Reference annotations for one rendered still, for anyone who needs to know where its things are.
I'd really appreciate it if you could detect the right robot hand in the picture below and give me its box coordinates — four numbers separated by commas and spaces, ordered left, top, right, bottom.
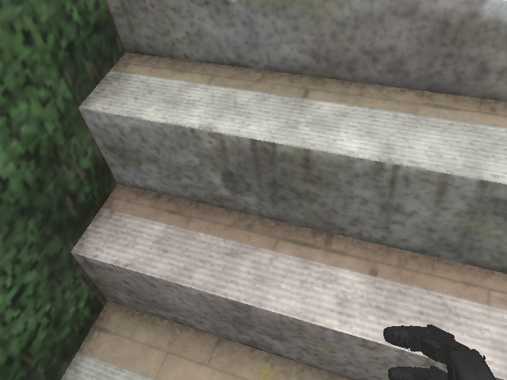
383, 325, 496, 380

